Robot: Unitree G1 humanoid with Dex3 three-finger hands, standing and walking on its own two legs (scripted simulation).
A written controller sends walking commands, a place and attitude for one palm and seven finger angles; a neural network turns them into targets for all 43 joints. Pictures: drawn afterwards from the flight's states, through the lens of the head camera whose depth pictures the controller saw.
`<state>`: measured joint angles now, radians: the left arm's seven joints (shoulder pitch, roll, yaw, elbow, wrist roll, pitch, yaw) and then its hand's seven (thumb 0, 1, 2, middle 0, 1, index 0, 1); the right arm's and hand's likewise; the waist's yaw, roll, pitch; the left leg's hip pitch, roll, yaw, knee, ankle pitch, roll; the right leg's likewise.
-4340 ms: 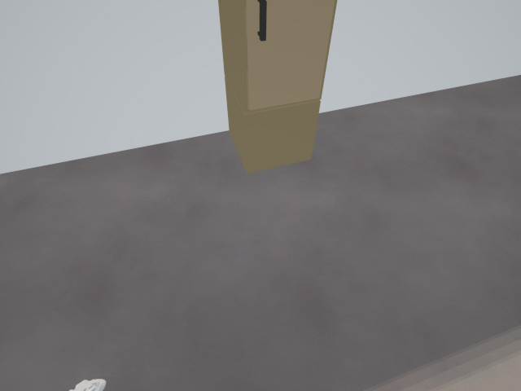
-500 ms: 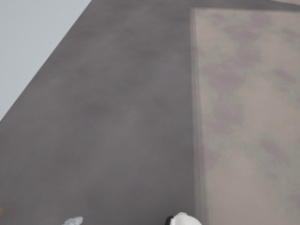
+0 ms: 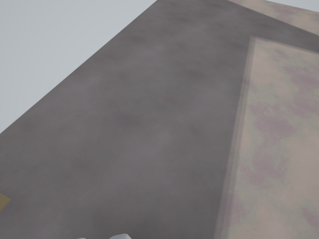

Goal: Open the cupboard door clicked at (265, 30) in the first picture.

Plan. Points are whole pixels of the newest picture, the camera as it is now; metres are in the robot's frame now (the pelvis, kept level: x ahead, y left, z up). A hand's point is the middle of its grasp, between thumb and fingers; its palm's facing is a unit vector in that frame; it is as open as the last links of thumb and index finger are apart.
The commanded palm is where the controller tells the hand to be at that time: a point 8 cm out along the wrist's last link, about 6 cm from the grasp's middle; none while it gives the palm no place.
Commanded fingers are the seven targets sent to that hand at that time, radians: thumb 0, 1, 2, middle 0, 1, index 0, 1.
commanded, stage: turn to face it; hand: left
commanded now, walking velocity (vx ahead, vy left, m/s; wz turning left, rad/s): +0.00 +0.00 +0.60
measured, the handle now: out of the picture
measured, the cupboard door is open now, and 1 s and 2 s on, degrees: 0 0 0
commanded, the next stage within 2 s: take the last steps up to it in 1.90 s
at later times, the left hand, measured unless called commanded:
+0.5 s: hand out of the picture +0.06 +0.17 -0.13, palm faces +0.29 -0.91 -0.29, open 7.4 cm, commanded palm none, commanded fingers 0.00 0.90 0.90 -0.20 -0.30 -0.20 -0.30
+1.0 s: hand out of the picture -0.09 +0.19 -0.15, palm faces +0.59 -0.76 -0.27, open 7.4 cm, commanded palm none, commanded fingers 0.00 0.90 0.90 -0.20 -0.30 -0.20 -0.30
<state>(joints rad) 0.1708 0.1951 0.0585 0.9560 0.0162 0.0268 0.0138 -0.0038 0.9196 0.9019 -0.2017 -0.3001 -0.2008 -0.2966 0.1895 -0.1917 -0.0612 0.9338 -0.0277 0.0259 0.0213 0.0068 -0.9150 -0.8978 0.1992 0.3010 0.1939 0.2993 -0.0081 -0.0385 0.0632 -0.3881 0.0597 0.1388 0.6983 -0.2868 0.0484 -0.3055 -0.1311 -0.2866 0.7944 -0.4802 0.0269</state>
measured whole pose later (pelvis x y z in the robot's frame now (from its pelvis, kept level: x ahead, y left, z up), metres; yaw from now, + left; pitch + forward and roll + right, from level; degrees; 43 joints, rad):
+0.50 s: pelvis +0.01 -0.05 +0.01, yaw +17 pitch +0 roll +0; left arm 0.17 0.19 0.04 0.86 0.02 0.02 0.02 0.01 0.91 0.90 -0.20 -0.30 -0.20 -0.30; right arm 0.20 -0.26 -0.10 0.93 -0.02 0.08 0.02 0.01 -0.90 -0.90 0.20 0.30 0.20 0.30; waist -0.02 0.06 0.05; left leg -0.49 -0.06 -0.07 0.83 -0.40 -0.02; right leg -0.27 -0.05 -0.07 0.58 -0.31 0.01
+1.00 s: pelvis -0.01 -0.03 +0.02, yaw +35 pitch +0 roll -1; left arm 0.20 0.29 0.07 0.92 0.01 0.07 0.01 0.01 0.91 0.90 -0.20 -0.30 -0.20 -0.30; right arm 0.13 -0.23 -0.05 0.88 -0.02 0.03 0.02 0.01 -0.90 -0.90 0.20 0.30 0.20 0.30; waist 0.02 -0.04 0.11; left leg -0.29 0.00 0.03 0.56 -0.28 0.03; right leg -0.47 -0.12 -0.07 1.09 -0.47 0.09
